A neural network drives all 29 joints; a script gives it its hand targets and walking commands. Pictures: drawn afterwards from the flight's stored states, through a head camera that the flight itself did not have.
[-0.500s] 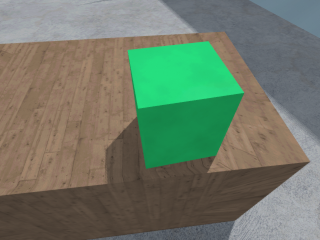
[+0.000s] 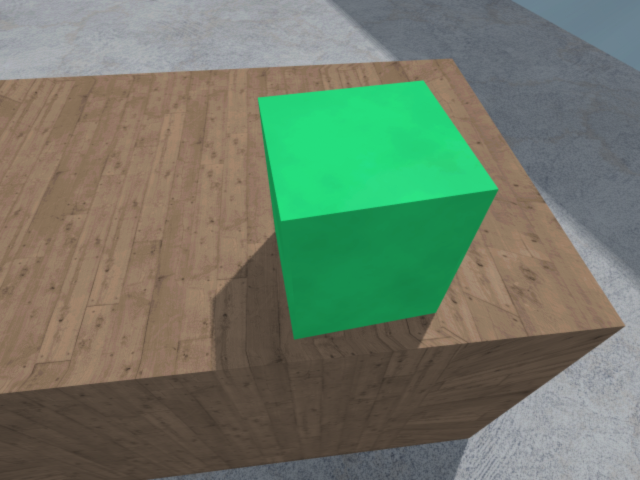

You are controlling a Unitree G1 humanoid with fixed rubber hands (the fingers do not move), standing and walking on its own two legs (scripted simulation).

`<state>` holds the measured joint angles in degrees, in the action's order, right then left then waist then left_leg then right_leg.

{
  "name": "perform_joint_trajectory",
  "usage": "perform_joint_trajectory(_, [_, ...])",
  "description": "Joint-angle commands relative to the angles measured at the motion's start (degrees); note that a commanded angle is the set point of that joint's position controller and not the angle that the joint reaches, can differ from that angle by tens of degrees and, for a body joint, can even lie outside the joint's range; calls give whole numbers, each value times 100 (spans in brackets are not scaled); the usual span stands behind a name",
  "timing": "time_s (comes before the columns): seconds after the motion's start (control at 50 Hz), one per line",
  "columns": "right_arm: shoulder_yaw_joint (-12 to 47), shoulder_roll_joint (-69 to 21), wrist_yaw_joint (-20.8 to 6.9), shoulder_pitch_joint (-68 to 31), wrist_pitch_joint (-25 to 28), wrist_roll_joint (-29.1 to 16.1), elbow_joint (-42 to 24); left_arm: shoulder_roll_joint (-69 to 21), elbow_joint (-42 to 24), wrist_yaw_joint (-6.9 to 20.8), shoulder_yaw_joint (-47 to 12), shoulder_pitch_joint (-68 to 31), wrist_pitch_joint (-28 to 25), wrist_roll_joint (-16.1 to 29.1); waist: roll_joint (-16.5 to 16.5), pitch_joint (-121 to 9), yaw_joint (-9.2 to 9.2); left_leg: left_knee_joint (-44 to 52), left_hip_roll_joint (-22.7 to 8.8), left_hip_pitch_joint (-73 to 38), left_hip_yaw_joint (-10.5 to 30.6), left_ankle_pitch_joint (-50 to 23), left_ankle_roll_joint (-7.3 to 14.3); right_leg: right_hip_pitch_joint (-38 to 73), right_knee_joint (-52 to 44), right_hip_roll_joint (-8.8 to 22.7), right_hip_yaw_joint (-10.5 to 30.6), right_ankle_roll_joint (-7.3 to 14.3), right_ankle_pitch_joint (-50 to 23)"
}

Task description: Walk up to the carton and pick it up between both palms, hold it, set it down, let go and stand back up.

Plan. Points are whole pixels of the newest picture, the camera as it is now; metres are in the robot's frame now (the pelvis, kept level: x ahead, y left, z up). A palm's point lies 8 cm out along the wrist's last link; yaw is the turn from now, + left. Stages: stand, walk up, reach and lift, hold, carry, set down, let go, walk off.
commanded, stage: stand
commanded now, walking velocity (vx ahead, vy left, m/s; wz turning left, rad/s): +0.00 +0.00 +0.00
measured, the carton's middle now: (355, 215) +0.42 -0.03 +0.08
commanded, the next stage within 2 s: none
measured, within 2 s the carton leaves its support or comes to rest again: neither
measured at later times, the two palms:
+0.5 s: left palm out of the picture -0.05 +0.21 -0.15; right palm out of the picture -0.02 -0.21 -0.14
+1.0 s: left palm out of the picture -0.06 +0.20 -0.15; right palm out of the picture -0.04 -0.20 -0.14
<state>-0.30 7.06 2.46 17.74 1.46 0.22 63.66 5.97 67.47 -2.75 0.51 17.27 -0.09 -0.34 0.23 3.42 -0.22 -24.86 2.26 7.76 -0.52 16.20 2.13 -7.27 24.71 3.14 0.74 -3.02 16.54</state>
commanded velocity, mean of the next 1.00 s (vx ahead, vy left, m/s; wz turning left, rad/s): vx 0.00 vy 0.00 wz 0.00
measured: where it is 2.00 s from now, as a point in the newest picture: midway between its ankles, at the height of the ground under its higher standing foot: outside the picture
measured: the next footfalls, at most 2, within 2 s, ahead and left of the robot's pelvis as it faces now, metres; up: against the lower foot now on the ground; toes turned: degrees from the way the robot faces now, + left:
none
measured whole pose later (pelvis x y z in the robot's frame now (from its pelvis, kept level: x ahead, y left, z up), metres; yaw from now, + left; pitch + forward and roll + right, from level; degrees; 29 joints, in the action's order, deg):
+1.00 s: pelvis -0.01 +0.01 +0.00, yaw +0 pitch -1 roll +1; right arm -0.6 6.4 2.1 19.6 1.4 0.3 63.6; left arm 5.3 68.2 -2.5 0.5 18.5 0.4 -0.6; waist 0.8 3.1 -0.1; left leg -23.6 3.5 8.0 -1.0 14.7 3.1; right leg -8.0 24.6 4.6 0.9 -4.1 15.7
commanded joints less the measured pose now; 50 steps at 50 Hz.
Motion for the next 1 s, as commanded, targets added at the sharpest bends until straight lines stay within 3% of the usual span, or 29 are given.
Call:
perform_joint_trajectory(0.0, [-36, 315, 31, 743, 34, 10, 25, 360, 93, -28, 55, 708, 7, 9, -162, -38, 21, 273, -608, 181, 433, -2226, 89, 163, -212, 279, 109, 169, -1752])
perform_joint_trajectory(0.02, [-39, 300, 51, 852, -2, 16, 94, 575, 73, -34, 72, 715, 10, 19, 231, 221, 85, 424, -568, 41, 468, -1988, 94, -204, -162, 256, 33, 169, -1571])
perform_joint_trajectory(0.06, [-19, 361, 77, 657, -23, 13, -4, 490, 120, 1, 92, 791, 30, -17, 336, 289, -90, 382, -626, 96, 481, -1965, 99, -188, -289, 174, 13, 142, -1303])
perform_joint_trajectory(0.12, [-25, 309, 38, 438, -40, 3, -78, 523, 17, 2, 96, 546, 8, -22, 87, 230, -35, 390, -627, 157, 452, -2051, 137, -134, -292, 259, 108, 201, -1322])
perform_joint_trajectory(0.14, [-48, 449, 14, 436, 29, 48, -95, 598, 29, -37, 114, 602, 31, -23, -266, 251, 12, 413, -613, 171, 487, -1956, 126, -110, -309, 311, 108, 183, -1513])
perform_joint_trajectory(0.2, [-60, 422, 33, 635, 16, 47, -7, 310, 55, 33, 48, 566, 9, -5, 133, 240, 61, 438, -635, 39, 538, -1808, 149, -164, -354, 232, 65, 154, -1103])
perform_joint_trajectory(0.24, [-116, 581, -22, 385, 17, 6, -66, 417, 23, 11, 38, 805, 2, -1, -26, 250, -127, 471, -563, 169, 518, -1637, 165, -149, -331, 247, 54, 164, -1119])
perform_joint_trajectory(0.3, [-99, 606, 18, 635, 25, 7, -27, 555, 64, -29, 86, 761, -12, -17, 220, 19, 56, 463, -672, 32, 658, -1679, 183, -99, -240, 233, 40, 205, -1187])
perform_joint_trajectory(0.36, [-98, 375, -15, 565, 49, 76, -101, 414, 58, -25, 63, 591, 34, 0, 20, 250, 29, 519, -694, 34, 558, -1765, 115, -265, -260, 273, -29, 116, -1190])
perform_joint_trajectory(0.4, [-24, 266, 17, 755, 31, -8, 34, 297, 99, -16, 7, 894, 31, 19, -448, 230, -14, 545, -605, 67, 548, -1771, 96, -174, -347, 286, 50, 164, -1006])
perform_joint_trajectory(0.42, [-9, 123, -36, 715, 32, -41, 57, 475, 126, -11, 52, 698, 21, 0, -197, 356, 90, 514, -600, -102, 534, -1792, 97, -458, -283, 278, 49, 186, -1143])
perform_joint_trajectory(0.48, [-114, 620, 14, 459, 21, -22, -87, 268, 154, 10, -1, 707, 5, -47, 112, 318, -3, 549, -658, 103, 601, -1781, 141, -267, -238, 276, -56, 129, -1072])
perform_joint_trajectory(0.52, [-97, 658, -1, 464, 29, -3, -118, 165, 102, -16, -11, 646, 5, -19, -160, 395, -54, 606, -748, 241, 608, -2054, 168, -172, -362, 325, 38, 159, -1018])
perform_joint_trajectory(0.54, [-100, 431, -6, 786, 11, -28, -12, 25, 108, -60, -82, 762, 3, -47, 98, 276, 132, 571, -621, 9, 638, -2037, 184, -273, -230, 321, 38, 167, -1087])
perform_joint_trajectory(0.56, [-116, 641, 7, 566, 34, 48, -59, 220, 115, -27, -37, 672, 51, -22, 289, 250, 17, 558, -749, -28, 628, -1832, 191, -295, -346, 253, -21, 106, -1024])
perform_joint_trajectory(0.58, [-126, 606, -24, 775, 16, -30, -80, 464, 124, -38, -4, 717, 23, 23, 13, 219, 103, 627, -625, -41, 552, -1658, 142, -298, -318, 249, -20, 98, -889])
perform_joint_trajectory(0.6, [-120, 593, -3, 808, 34, -38, 28, 283, 188, -20, -1, 848, 51, 21, -61, 367, 94, 688, -746, 84, 716, -1201, 138, -420, -353, 279, 14, 127, -780])
perform_joint_trajectory(0.62, [-19, 198, 0, 576, 2, 54, -37, 471, 52, -34, 36, 634, 87, -35, -227, 575, 30, 766, -592, 425, 624, -875, 145, -369, -422, 313, 46, 123, -842])
perform_joint_trajectory(0.66, [-103, 481, -25, 671, 3, 39, -76, 629, 111, -29, 96, 849, 31, 17, 150, 538, -52, 695, -562, 425, 563, -845, 172, -242, -407, 306, 42, 91, -950])
perform_joint_trajectory(0.68, [-164, 550, -25, 855, -15, 7, 65, 302, 96, 2, -27, 771, 13, -17, 283, 464, 135, 583, -541, 144, 547, -1000, 125, -385, -378, 273, 30, 128, -1033])
perform_joint_trajectory(0.7, [-135, 532, 14, 778, -13, 6, -16, 387, 62, 37, 47, 603, -3, -23, 304, 491, 52, 661, -668, 246, 697, -1172, 126, -418, -363, 259, -20, 116, -1037])
perform_joint_trajectory(0.74, [-86, 471, 30, 725, 10, -19, -21, 152, 84, 5, -5, 848, -2, -26, -122, 141, -21, 649, -655, 13, 633, -1453, 183, -342, -296, 338, 57, 160, -952])
perform_joint_trajectory(0.8, [-74, 324, -25, 698, 33, 5, -73, 129, 117, 4, -15, 813, -4, -7, -81, 242, -8, 619, -607, 371, 601, -1255, 147, -114, -371, 359, 32, 130, -1017])
perform_joint_trajectory(0.82, [-60, 258, -28, 830, 25, -13, 18, 334, 80, -24, 24, 766, 13, -35, 158, 258, -10, 604, -629, 379, 679, -1668, 137, -51, -237, 338, 89, 152, -1111])
perform_joint_trajectory(0.84, [-74, 290, -52, 767, 37, -23, -32, 82, 125, -48, -30, 734, 23, -14, 38, 214, 76, 543, -577, 193, 601, -1505, 164, -146, -248, 305, 50, 105, -1090])
perform_joint_trajectory(0.86, [-131, 562, -32, 632, 28, -1, -90, 233, 140, -17, -4, 828, 22, 0, 401, 101, -33, 633, -612, 195, 586, -1343, 183, -167, -294, 281, 0, 93, -1106])
perform_joint_trajectory(0.94, [-70, 364, -7, 715, 26, 22, -69, 667, -71, 21, 138, 520, 31, -50, -249, 328, 71, 836, -677, 402, 623, -745, 113, -360, -385, 327, 40, 127, -919])
perform_joint_trajectory(0.96, [-26, 161, -1, 648, 19, 44, -32, 611, 34, -25, 140, 640, 17, 0, -306, 567, 32, 748, -602, 320, 616, -914, 113, -439, -431, 293, 76, 148, -925])
perform_joint_trajectory(0.98, [-83, 383, -46, 824, 12, -1, -16, 391, 120, -18, 48, 752, 25, -4, -73, 343, 105, 725, -611, 212, 661, -1105, 177, -316, -333, 309, 33, 123, -985])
